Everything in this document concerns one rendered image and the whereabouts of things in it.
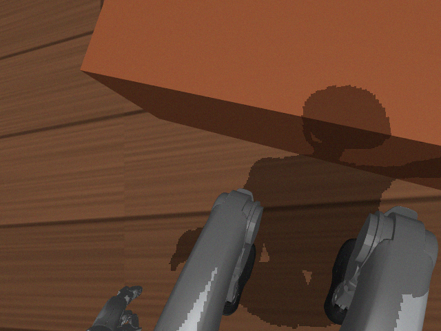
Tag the left robot foot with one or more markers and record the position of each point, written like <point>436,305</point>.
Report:
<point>230,307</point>

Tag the left robot hand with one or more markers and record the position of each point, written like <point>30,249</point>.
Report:
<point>113,314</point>

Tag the right robot foot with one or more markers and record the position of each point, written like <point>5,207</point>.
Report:
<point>332,310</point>

